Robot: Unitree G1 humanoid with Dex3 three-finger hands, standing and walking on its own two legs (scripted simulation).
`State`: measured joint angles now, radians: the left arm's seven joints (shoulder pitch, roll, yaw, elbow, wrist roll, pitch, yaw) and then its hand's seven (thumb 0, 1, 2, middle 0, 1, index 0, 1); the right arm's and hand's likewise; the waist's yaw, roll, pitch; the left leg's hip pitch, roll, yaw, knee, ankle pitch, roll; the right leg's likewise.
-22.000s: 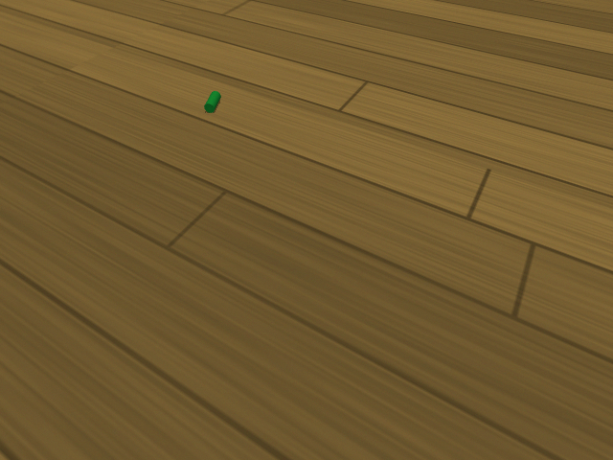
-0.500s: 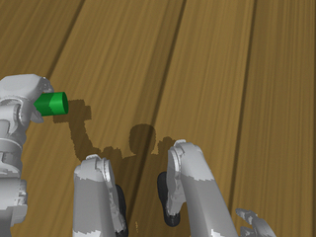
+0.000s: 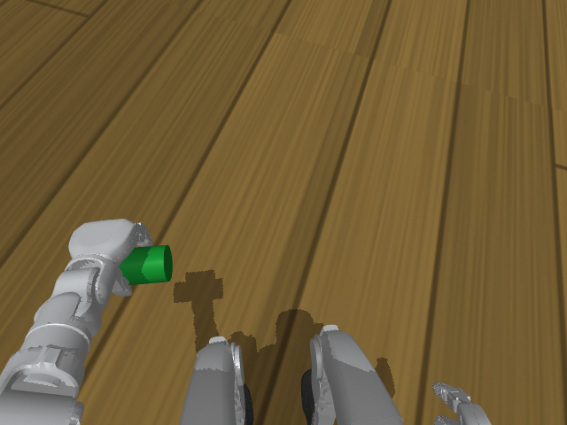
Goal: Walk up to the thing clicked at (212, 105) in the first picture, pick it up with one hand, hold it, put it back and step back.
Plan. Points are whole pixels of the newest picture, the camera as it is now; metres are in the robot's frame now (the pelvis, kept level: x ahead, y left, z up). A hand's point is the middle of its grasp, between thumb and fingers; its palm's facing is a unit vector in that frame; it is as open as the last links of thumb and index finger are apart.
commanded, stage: lift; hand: left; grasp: from above
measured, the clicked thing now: (124, 266) +0.39 +0.25 -0.12
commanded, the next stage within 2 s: hold in 0.64 s
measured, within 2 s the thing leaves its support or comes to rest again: neither
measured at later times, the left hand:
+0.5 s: hand (101, 233) +0.38 +0.22 +0.03, palm faces -0.46 -0.05 -0.89, open 8.7 cm
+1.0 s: hand (88, 197) +0.39 +0.22 +0.09, palm faces -0.47 -0.03 -0.88, open 8.7 cm
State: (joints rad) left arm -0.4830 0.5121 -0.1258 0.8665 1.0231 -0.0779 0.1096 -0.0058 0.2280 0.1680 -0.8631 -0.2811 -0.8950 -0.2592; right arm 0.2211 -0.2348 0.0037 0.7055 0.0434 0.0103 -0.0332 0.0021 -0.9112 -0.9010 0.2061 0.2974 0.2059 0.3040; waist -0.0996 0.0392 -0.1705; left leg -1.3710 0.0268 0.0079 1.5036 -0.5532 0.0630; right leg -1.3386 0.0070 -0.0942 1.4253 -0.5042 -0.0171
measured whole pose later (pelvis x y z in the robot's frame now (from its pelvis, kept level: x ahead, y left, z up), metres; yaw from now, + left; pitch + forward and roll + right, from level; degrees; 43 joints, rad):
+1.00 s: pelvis +0.08 +0.00 +0.15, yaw +0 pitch +8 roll -1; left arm -0.33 0.41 -0.23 0.81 1.00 -0.04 0.08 -0.01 0.23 0.20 -0.85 -0.28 -0.88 -0.26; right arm 0.26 -0.26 -0.05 0.72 0.06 0.04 -0.05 0.00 -0.90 -0.89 0.21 0.30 0.21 0.30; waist -0.04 0.03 -0.08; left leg -0.47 0.00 0.06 0.68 -0.35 0.04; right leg -0.48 0.02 -0.02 0.65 -0.31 -0.02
